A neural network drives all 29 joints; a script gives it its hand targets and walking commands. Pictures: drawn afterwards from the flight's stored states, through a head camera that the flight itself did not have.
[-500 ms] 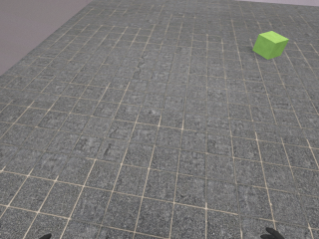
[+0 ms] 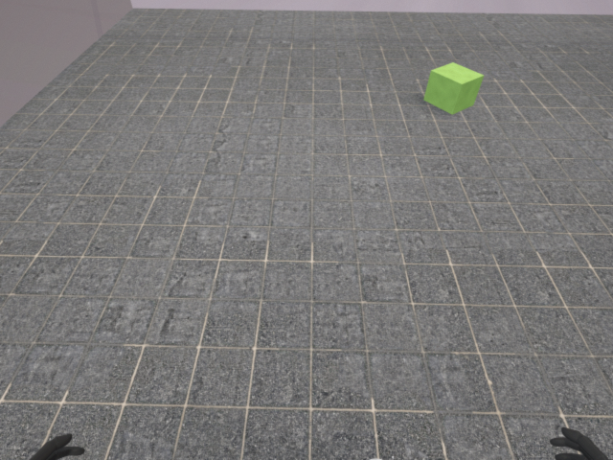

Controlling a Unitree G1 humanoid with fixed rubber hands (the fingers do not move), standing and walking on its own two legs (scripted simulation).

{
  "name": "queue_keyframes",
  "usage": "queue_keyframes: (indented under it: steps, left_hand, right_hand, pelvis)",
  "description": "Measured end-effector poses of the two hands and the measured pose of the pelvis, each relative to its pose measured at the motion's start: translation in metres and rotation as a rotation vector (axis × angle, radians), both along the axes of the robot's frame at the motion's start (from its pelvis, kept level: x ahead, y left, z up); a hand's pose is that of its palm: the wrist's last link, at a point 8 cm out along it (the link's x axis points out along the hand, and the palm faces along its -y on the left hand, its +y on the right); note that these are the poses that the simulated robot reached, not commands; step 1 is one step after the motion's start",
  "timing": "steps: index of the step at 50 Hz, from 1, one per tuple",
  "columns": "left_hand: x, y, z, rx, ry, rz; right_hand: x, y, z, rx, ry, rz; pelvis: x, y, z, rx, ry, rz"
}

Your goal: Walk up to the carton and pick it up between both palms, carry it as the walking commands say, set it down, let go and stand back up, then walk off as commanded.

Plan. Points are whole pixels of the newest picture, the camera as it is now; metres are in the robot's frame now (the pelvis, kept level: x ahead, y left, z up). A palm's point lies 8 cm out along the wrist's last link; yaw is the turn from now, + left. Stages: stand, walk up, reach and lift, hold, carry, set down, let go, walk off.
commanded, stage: walk up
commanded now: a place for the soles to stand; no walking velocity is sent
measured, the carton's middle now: (452, 88) +2.46 -1.04 -0.68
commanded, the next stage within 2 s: none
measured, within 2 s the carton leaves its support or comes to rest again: neither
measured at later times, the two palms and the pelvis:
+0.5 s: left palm (177, 321) +0.36 +0.22 -0.08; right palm (602, 334) +0.32 -0.47 -0.07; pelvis +0.24 -0.12 -0.01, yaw -12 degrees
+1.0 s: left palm (300, 138) +0.89 +0.01 -0.07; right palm (598, 284) +0.42 -0.52 -0.07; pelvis +0.57 -0.19 -0.01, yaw -23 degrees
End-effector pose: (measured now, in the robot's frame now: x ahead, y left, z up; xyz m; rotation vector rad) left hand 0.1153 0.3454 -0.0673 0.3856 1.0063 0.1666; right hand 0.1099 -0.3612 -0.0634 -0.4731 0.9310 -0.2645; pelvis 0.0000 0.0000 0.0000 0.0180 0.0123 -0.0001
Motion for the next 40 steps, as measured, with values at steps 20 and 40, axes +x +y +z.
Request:
queue_keyframes:
  steps: [20,40]
  left_hand:
    - [0.201,-0.136,-0.004,0.037,-0.027,-0.15]
    - [0.573,-0.214,-0.021,-0.05,-0.089,-0.431]
  right_hand:
    - [0.139,-0.109,-0.02,0.105,-0.028,-0.081]
    - [0.294,-0.138,0.017,-0.024,-0.012,-0.335]
  pelvis:
    - [0.178,-0.114,-0.01,-0.047,-0.005,-0.185]
    - [0.443,-0.133,-0.008,0.006,-0.016,-0.353]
